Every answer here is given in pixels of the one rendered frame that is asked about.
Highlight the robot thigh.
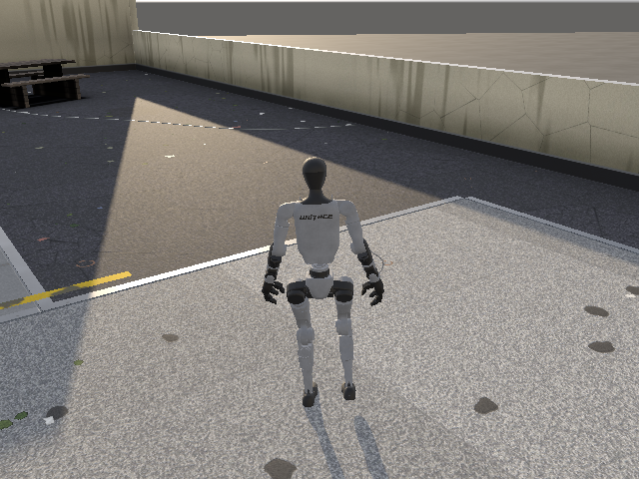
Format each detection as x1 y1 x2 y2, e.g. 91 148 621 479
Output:
333 276 353 335
287 278 315 345

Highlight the left robot upper arm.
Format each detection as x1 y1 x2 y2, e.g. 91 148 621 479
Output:
272 202 296 256

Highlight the robot right forearm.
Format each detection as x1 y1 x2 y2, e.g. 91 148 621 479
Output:
357 239 380 282

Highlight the robot right thigh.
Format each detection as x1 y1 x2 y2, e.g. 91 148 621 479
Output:
333 276 353 335

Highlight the left robot hand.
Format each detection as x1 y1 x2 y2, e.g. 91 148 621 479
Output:
262 281 285 304

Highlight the robot left thigh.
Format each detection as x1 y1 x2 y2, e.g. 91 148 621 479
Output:
287 278 315 345

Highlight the robot left forearm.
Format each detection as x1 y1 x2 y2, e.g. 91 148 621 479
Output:
264 242 282 283

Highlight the right robot hand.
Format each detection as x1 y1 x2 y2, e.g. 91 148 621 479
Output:
361 279 384 306

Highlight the right robot upper arm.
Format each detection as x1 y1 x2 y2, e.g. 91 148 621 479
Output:
336 200 366 254

